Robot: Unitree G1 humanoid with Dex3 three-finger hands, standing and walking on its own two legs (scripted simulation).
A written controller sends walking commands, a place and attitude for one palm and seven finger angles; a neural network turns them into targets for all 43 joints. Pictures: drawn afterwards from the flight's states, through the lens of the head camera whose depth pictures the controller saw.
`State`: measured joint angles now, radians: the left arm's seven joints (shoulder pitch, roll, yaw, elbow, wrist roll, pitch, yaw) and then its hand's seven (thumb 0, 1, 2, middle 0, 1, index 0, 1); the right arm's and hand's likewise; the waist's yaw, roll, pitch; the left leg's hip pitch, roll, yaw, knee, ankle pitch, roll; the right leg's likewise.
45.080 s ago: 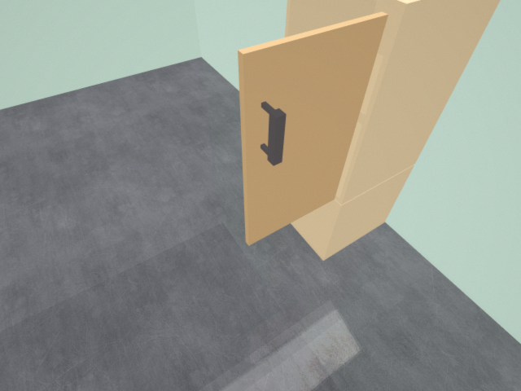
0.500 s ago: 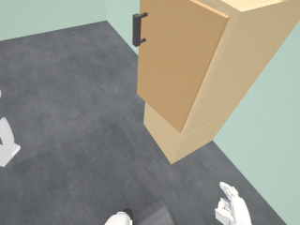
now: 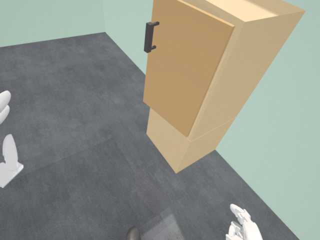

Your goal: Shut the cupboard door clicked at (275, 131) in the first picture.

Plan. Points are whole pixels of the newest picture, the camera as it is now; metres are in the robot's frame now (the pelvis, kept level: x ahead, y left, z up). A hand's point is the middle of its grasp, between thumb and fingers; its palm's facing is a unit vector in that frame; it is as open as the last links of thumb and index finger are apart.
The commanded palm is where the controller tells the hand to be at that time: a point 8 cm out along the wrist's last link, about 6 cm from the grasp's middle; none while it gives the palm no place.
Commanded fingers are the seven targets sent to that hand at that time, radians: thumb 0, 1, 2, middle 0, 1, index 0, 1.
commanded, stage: stop stepping back and stand still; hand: left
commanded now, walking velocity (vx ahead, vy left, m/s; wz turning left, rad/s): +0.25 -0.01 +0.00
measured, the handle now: (152, 37) +0.87 +0.10 +0.08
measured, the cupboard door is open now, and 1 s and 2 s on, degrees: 11 11 11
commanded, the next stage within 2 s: let the arm hang, fingers relaxed in 0.74 s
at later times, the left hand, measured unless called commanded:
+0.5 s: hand out of the picture +0.12 +0.34 +0.18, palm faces +0.46 -0.80 -0.39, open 7.4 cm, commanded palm +0.08 +0.36 +0.18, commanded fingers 0.00 0.90 0.90 -0.20 -0.30 -0.20 -0.30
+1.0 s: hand (17, 232) +0.14 +0.32 -0.06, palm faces +0.13 -0.91 -0.39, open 7.4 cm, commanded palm none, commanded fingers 0.00 0.90 0.90 -0.20 -0.30 -0.20 -0.30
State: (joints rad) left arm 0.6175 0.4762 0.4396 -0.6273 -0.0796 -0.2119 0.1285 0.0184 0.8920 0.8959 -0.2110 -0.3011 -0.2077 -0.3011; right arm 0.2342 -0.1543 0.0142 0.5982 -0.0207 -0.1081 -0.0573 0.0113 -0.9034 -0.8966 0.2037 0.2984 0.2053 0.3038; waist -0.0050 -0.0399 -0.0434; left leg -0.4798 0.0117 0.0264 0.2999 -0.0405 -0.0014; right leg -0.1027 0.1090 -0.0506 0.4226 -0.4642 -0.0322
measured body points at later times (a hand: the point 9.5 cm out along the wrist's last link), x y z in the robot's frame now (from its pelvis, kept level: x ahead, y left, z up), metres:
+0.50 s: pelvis -0.08 +0.07 -0.01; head -0.10 +0.11 +0.44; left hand +0.09 +0.38 +0.20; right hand +0.03 -0.18 -0.09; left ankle -0.04 +0.19 -0.71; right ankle -0.08 -0.04 -0.74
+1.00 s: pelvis -0.07 +0.09 -0.02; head -0.06 +0.07 +0.43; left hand +0.13 +0.37 -0.03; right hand +0.07 -0.16 -0.15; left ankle -0.06 +0.21 -0.74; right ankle -0.08 +0.00 -0.74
